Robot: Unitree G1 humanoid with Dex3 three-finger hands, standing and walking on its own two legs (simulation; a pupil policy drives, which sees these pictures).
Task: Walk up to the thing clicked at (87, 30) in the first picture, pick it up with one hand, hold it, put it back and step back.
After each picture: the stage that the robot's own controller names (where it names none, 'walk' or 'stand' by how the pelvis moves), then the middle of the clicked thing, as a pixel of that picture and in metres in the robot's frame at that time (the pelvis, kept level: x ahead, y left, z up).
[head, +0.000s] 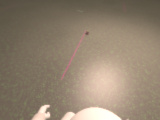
stand; (87, 32) +2.14 +0.10 -0.72
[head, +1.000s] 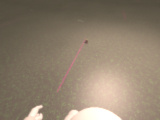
walk; (86, 41) +2.01 +0.23 -0.71
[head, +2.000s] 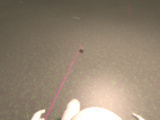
walk; (82, 50) +1.35 +0.26 -0.71
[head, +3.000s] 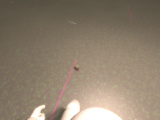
walk; (77, 67) +0.86 +0.24 -0.71
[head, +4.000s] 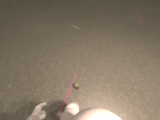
walk; (76, 86) +0.52 +0.17 -0.71
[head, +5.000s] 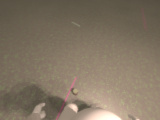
stand; (75, 92) +0.39 +0.13 -0.70
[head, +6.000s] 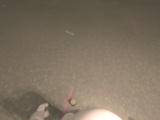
stand; (73, 102) +0.32 +0.15 -0.72
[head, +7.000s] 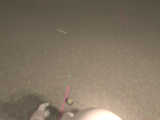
stand; (70, 102) +0.30 +0.20 -0.72
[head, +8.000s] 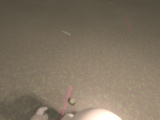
stand; (72, 101) +0.33 +0.16 -0.73
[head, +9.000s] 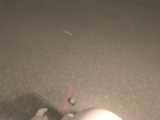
stand; (72, 101) +0.33 +0.15 -0.73
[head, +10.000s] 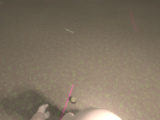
go down; (73, 100) +0.33 +0.15 -0.72
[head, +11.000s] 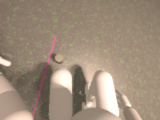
go down; (59, 59) +0.42 +0.19 -0.30
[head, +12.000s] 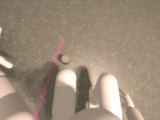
approach; (65, 60) +0.41 +0.19 -0.30
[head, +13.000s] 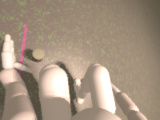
close in; (38, 56) +0.40 +0.23 -0.22
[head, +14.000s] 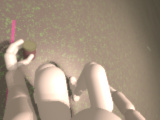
close; (29, 51) +0.42 +0.24 -0.21
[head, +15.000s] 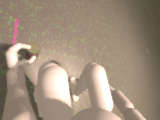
lift; (32, 52) +0.40 +0.24 -0.22
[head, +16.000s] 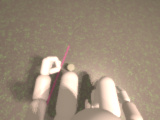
lift; (70, 68) +0.40 +0.17 -0.35
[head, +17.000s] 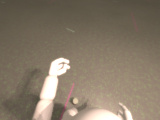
close; (74, 101) +0.33 +0.11 -0.66
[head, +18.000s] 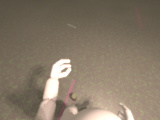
close; (74, 97) +0.34 +0.14 -0.67
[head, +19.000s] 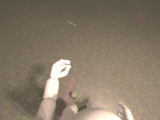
stand; (74, 95) +0.34 +0.13 -0.67
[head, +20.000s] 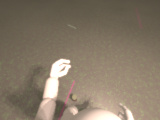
stand; (74, 98) +0.33 +0.13 -0.68
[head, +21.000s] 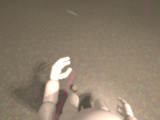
stand; (75, 88) +0.36 +0.13 -0.60
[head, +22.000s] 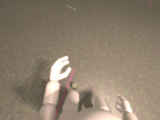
stand; (74, 86) +0.36 +0.13 -0.57
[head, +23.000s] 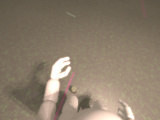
stand; (74, 90) +0.35 +0.13 -0.62
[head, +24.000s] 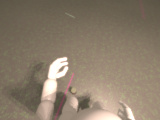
stand; (73, 91) +0.34 +0.13 -0.62
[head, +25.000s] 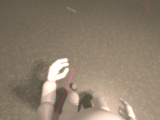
stand; (74, 87) +0.35 +0.13 -0.59
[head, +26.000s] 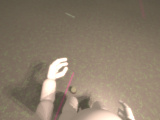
stand; (73, 90) +0.35 +0.13 -0.63
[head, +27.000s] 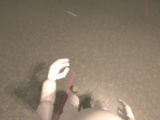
stand; (75, 89) +0.35 +0.13 -0.61
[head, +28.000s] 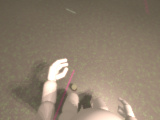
close; (74, 87) +0.36 +0.13 -0.60
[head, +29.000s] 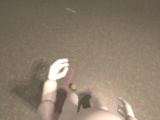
stand; (74, 87) +0.35 +0.13 -0.60
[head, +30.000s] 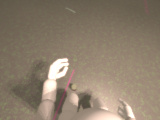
stand; (74, 87) +0.35 +0.13 -0.60
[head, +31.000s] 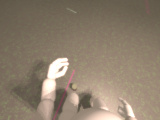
stand; (74, 87) +0.36 +0.13 -0.60
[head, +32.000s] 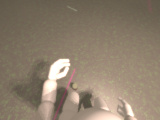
close; (75, 86) +0.35 +0.13 -0.59
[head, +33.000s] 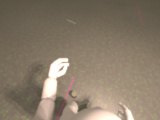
stand; (74, 94) +0.34 +0.13 -0.66
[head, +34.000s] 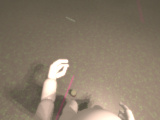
stand; (73, 93) +0.34 +0.13 -0.65
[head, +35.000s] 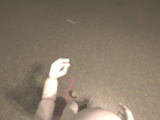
stand; (74, 94) +0.34 +0.13 -0.66
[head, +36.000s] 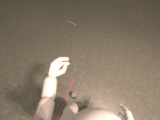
stand; (74, 95) +0.34 +0.13 -0.66
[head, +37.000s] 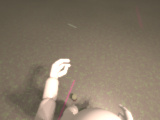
stand; (74, 97) +0.33 +0.13 -0.67
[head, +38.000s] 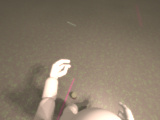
close; (74, 96) +0.34 +0.13 -0.67
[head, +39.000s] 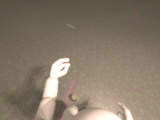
stand; (74, 98) +0.33 +0.13 -0.67
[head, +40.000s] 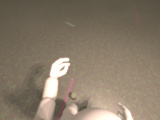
close; (73, 96) +0.34 +0.13 -0.66
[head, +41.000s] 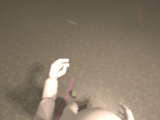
close; (74, 94) +0.34 +0.13 -0.66
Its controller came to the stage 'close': yes
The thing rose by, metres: 0.01
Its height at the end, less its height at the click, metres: +0.00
